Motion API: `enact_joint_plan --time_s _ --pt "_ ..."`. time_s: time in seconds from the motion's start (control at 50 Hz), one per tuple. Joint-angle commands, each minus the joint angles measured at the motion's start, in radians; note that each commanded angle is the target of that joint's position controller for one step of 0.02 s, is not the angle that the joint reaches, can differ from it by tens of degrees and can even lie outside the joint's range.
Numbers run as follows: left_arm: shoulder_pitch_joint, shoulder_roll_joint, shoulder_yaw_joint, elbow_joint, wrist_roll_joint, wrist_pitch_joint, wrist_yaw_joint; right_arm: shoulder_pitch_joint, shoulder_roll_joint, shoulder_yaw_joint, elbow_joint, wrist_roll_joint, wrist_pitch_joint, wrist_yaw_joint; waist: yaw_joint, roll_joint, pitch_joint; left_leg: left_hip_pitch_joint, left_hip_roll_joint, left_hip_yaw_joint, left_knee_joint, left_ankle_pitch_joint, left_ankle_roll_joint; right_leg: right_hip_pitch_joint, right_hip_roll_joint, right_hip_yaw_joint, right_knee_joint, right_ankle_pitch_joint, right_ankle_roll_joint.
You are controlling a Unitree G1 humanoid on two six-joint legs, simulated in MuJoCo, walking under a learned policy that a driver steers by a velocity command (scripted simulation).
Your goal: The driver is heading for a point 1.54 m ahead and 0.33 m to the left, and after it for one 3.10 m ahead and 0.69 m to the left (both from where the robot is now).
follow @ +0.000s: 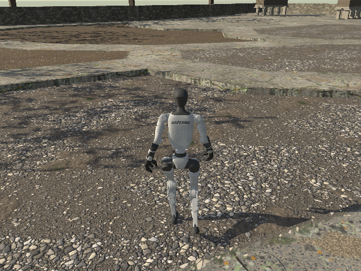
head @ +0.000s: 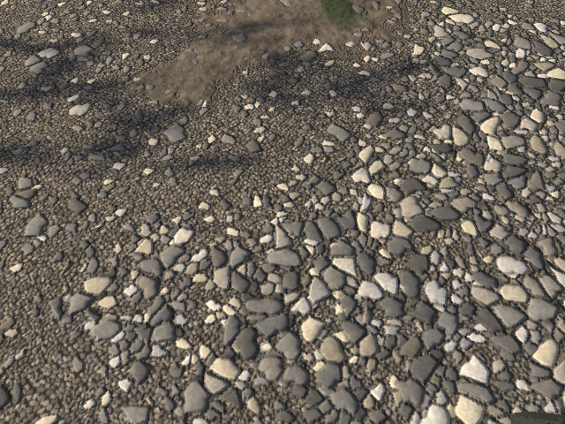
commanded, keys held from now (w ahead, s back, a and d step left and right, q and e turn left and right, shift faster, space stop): w+q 0.72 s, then w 0.28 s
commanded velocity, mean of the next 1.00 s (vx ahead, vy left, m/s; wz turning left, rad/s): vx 0.50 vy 0.00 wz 0.51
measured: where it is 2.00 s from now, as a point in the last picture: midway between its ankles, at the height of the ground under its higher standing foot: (189, 206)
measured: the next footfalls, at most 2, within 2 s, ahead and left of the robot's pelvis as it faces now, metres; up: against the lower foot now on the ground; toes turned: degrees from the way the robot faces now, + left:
right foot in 0.42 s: +0.42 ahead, -0.11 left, +0.00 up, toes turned +19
left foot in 0.92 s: +0.56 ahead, +0.26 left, +0.00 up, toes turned +32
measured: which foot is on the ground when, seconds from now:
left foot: down 0.00-0.42, up 0.44-0.90, down 0.92-1.00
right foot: up 0.00-0.40, down 0.42-0.92, up 0.94-1.00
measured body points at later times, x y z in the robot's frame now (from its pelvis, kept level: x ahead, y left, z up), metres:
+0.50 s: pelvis +0.28 -0.03 +0.01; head +0.31 -0.03 +0.46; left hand +0.40 +0.27 -0.06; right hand +0.43 -0.28 -0.10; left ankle +0.12 +0.05 -0.64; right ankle +0.38 -0.12 -0.71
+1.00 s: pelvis +0.50 +0.12 +0.01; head +0.53 +0.15 +0.46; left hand +0.37 +0.38 -0.12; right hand +0.81 +0.02 -0.06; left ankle +0.53 +0.24 -0.71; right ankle +0.43 -0.10 -0.64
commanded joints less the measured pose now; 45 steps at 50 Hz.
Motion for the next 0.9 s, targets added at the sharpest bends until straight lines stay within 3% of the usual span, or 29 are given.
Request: enact_joint_plan --time_s 0.02,0.04,0.06,0.08,0.12,0.16,0.22,0.28,0.34,0.38,0.4,0.42,0.44,0.46,0.48,0.5,0.52,0.54,0.6,0.66,0.72,0.78,0.82,0.86,0.88,0.9 --pt "-0.097 0.129 0.019 -0.157 -0.003 -0.070 -0.008 0.169 -0.141 -0.041 -0.029 0.001 -0.018 -0.010 -0.069 -0.042 -0.177 0.568 0.320 -0.577 -0.359 -0.052 0.206 -0.548 -0.044 0.125 0.149 0.093 -0.029" --pt "-0.090 0.136 0.028 -0.151 0.020 -0.062 0.001 0.118 -0.112 -0.032 -0.041 -0.006 -0.021 -0.012 -0.034 -0.031 -0.137 0.453 0.283 -0.498 -0.371 0.066 0.190 -0.487 -0.072 0.120 0.074 0.131 -0.021" --pt "-0.064 0.138 0.031 -0.146 0.026 -0.048 0.000 0.091 -0.104 -0.028 -0.055 -0.016 -0.021 -0.017 -0.004 -0.002 -0.124 0.374 0.259 -0.461 -0.393 0.125 0.189 -0.431 -0.085 0.120 0.054 0.155 -0.014" --pt "-0.049 0.135 0.031 -0.146 0.031 -0.036 0.003 0.080 -0.106 -0.029 -0.056 -0.016 -0.023 -0.020 0.009 0.017 -0.119 0.332 0.248 -0.441 -0.409 0.169 0.195 -0.415 -0.088 0.111 0.020 0.170 0.003" --pt "-0.056 0.114 0.025 -0.150 0.042 -0.018 0.007 0.097 -0.114 -0.030 -0.039 -0.008 -0.027 -0.029 0.011 0.019 -0.104 0.258 0.231 -0.378 -0.420 0.236 0.197 -0.406 -0.088 0.086 -0.057 0.207 0.037" --pt "-0.133 0.092 0.015 -0.174 0.046 -0.013 0.011 0.122 -0.132 -0.034 -0.026 -0.007 -0.023 -0.043 -0.010 0.025 -0.077 0.216 0.200 -0.333 -0.417 0.254 0.178 -0.423 -0.073 0.069 -0.179 0.315 0.064" --pt "-0.256 0.062 0.001 -0.197 0.039 -0.021 0.003 0.164 -0.135 -0.034 -0.008 0.003 -0.011 -0.055 -0.064 0.059 -0.072 0.205 0.149 -0.299 -0.382 0.177 0.125 -0.368 -0.025 0.060 -0.429 0.508 0.070" --pt "-0.340 0.073 0.001 -0.215 0.021 -0.036 -0.014 0.213 -0.148 -0.038 0.011 0.007 -0.001 -0.059 -0.104 0.079 -0.077 0.241 0.164 -0.357 -0.345 0.105 0.110 -0.308 0.021 0.060 -0.570 0.559 0.070" --pt "-0.343 0.113 0.019 -0.221 0.013 -0.051 -0.030 0.235 -0.134 -0.036 0.021 0.009 0.009 -0.062 -0.093 0.102 -0.087 0.352 0.200 -0.463 -0.257 0.080 0.095 -0.283 0.042 0.090 -0.659 0.467 0.041" --pt "-0.258 0.135 0.035 -0.202 0.008 -0.061 -0.030 0.206 -0.127 -0.035 0.012 0.005 0.014 -0.063 -0.034 0.134 -0.105 0.366 0.198 -0.500 -0.185 0.119 0.070 -0.165 0.048 0.078 -0.708 0.408 0.001" --pt "-0.165 0.162 0.049 -0.185 0.017 -0.066 -0.023 0.196 -0.096 -0.025 0.003 0.002 0.011 -0.062 0.017 0.126 -0.162 0.329 0.156 -0.467 -0.077 0.166 0.036 -0.001 0.014 0.091 -0.726 0.417 -0.036" --pt "-0.012 0.218 0.065 -0.177 0.036 -0.067 -0.013 0.191 -0.038 -0.003 -0.020 -0.013 0.005 -0.057 0.082 0.026 -0.295 0.205 0.098 -0.377 0.195 0.055 -0.007 0.255 -0.158 0.245 -0.704 0.384 -0.109" --pt "0.081 0.290 0.083 -0.133 0.049 -0.053 -0.016 0.331 0.007 0.013 -0.045 0.016 -0.003 -0.058 0.026 -0.314 -0.410 -0.149 -0.037 -0.237 0.510 -0.397 -0.076 0.560 -0.382 0.698 -0.775 0.195 -0.282" --pt "0.069 0.199 0.067 -0.146 0.022 -0.046 -0.021 0.328 -0.097 -0.003 -0.023 0.026 -0.002 -0.063 0.048 -0.246 -0.353 -0.283 0.051 -0.240 0.649 -0.394 -0.094 0.533 -0.405 0.800 -0.825 -0.023 -0.273" --pt "0.031 0.136 0.049 -0.158 0.021 -0.037 -0.015 0.219 -0.151 -0.019 -0.034 0.018 0.005 -0.064 0.079 -0.146 -0.226 -0.315 0.086 -0.222 0.691 -0.293 -0.105 0.422 -0.355 0.640 -0.840 -0.017 -0.224" --pt "-0.019 0.119 0.039 -0.163 0.030 -0.028 -0.013 0.164 -0.141 -0.020 -0.048 0.004 0.011 -0.065 0.064 -0.083 -0.154 -0.290 0.116 -0.191 0.678 -0.221 -0.111 0.305 -0.308 0.509 -0.854 0.100 -0.193" --pt "-0.049 0.099 0.031 -0.156 0.032 -0.023 -0.012 0.129 -0.128 -0.023 -0.064 -0.005 0.011 -0.061 0.047 -0.075 -0.096 -0.275 0.140 -0.186 0.637 -0.175 -0.114 0.215 -0.268 0.419 -0.877 0.202 -0.184" --pt "-0.065 0.088 0.025 -0.152 0.037 -0.023 -0.010 0.129 -0.111 -0.024 -0.070 0.001 0.015 -0.053 0.024 -0.099 -0.073 -0.235 0.166 -0.178 0.609 -0.149 -0.113 0.151 -0.236 0.337 -0.903 0.262 -0.170" --pt "-0.071 0.098 0.029 -0.122 0.026 -0.032 -0.012 0.131 -0.057 -0.014 -0.075 0.007 0.030 -0.046 0.003 -0.122 -0.048 -0.212 0.187 -0.141 0.536 -0.119 -0.123 0.080 -0.217 0.204 -0.966 0.358 -0.184" --pt "-0.064 0.137 0.043 -0.092 0.030 -0.033 -0.010 0.082 -0.044 -0.007 -0.090 -0.001 0.034 -0.043 0.006 -0.090 -0.043 -0.248 0.202 -0.138 0.423 -0.024 -0.141 0.105 -0.236 0.116 -0.989 0.462 -0.200" --pt "-0.066 0.158 0.046 -0.071 0.025 -0.024 -0.007 0.013 -0.036 -0.001 -0.097 0.001 0.026 -0.027 0.028 -0.079 -0.034 -0.219 0.199 -0.106 0.255 0.127 -0.134 0.129 -0.215 0.005 -0.987 0.516 -0.175" --pt "-0.011 0.177 0.048 -0.035 0.012 -0.014 -0.009 -0.084 -0.010 0.012 -0.122 0.001 0.014 -0.011 0.063 -0.064 -0.008 -0.148 0.174 -0.063 0.095 0.174 -0.112 0.139 -0.215 -0.047 -0.990 0.510 -0.163" --pt "0.016 0.197 0.053 -0.013 -0.002 -0.007 -0.015 -0.122 -0.018 0.012 -0.141 0.005 0.011 -0.003 0.066 -0.069 0.015 -0.130 0.162 -0.048 0.028 0.126 -0.089 0.183 -0.240 -0.052 -0.985 0.526 -0.162" --pt "0.024 0.219 0.059 0.005 -0.015 0.005 -0.016 -0.126 -0.040 0.003 -0.152 -0.001 0.009 0.001 0.043 -0.080 0.014 -0.088 0.134 -0.021 -0.026 0.034 -0.054 0.239 -0.263 -0.061 -0.933 0.682 -0.154" --pt "0.019 0.233 0.061 0.010 -0.019 0.010 -0.014 -0.088 -0.060 -0.007 -0.147 -0.007 0.009 0.000 0.010 -0.097 -0.018 -0.010 0.104 0.004 -0.053 -0.002 -0.033 0.257 -0.262 -0.078 -0.863 0.860 -0.143" --pt "0.009 0.238 0.060 0.016 -0.021 0.016 -0.010 0.024 -0.091 -0.027 -0.118 -0.011 0.009 -0.003 -0.063 -0.097 -0.087 0.160 0.066 0.033 -0.109 0.034 -0.007 0.241 -0.238 -0.119 -0.722 1.016 -0.121"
